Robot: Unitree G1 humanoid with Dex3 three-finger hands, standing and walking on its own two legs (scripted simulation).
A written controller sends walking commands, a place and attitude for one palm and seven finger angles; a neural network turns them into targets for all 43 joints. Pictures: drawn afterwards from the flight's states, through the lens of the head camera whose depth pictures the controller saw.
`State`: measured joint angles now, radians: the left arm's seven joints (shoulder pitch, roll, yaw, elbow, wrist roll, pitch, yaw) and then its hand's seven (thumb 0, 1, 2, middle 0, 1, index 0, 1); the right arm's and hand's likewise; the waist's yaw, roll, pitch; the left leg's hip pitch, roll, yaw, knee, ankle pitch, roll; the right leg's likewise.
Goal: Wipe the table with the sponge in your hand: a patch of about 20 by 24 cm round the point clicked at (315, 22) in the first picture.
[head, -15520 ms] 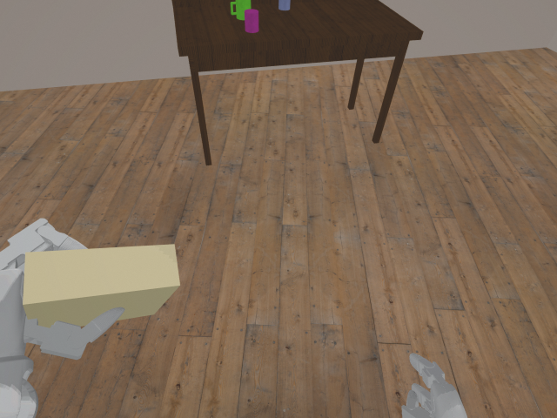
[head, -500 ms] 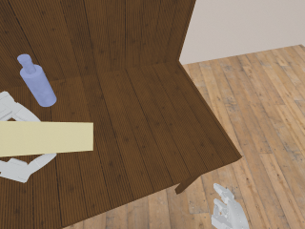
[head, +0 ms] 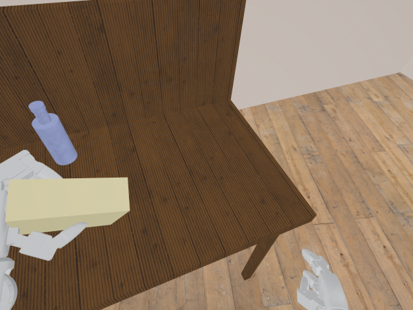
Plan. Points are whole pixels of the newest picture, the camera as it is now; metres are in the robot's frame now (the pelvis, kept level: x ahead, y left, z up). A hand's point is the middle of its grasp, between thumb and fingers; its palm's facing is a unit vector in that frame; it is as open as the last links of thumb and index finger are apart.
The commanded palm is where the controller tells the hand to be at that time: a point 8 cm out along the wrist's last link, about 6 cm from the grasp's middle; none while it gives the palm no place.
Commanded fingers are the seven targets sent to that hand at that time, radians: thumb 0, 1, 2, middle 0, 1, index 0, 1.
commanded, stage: come to a stop and stand still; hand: left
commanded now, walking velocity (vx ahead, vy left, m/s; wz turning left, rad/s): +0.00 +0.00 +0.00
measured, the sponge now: (88, 205) +0.23 +0.21 +0.14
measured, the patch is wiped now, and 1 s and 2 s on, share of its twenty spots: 0.00 0.00 0.00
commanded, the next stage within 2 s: look again from close up in 0.40 s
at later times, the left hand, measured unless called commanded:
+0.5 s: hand (43, 216) +0.20 +0.25 +0.15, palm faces +0.34 -0.85 -0.40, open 9.3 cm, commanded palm +0.15 +0.28 +0.17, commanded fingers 0.00 0.10 1.30 -1.20 -1.60 -1.20 -1.60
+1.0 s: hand (15, 182) +0.24 +0.29 +0.18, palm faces +0.43 -0.78 -0.46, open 9.3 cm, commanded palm +0.15 +0.29 +0.17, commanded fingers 0.00 0.10 1.30 -1.20 -1.60 -1.20 -1.60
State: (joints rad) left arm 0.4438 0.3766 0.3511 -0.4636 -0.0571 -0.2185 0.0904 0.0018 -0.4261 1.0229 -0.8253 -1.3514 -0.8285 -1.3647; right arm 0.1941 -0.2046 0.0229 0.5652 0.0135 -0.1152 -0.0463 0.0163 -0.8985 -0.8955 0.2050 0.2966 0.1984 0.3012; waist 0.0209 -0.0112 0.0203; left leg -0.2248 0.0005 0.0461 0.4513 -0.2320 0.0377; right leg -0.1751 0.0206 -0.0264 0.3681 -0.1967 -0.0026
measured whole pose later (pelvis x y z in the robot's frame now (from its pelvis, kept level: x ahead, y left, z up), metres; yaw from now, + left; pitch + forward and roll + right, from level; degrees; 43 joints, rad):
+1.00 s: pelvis -0.01 +0.01 +0.00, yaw +0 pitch +1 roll -1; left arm 0.20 0.50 0.45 -0.31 -0.02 -0.26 0.05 0.00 -0.42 1.02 -0.82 -1.36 -0.82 -1.37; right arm 0.18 -0.19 0.03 0.59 0.00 -0.17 -0.02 0.02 -0.90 -0.90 0.21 0.30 0.20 0.30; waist 0.06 -0.04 0.07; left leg -0.26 -0.01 0.05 0.45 -0.21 0.05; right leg -0.22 0.01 -0.02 0.38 -0.18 0.00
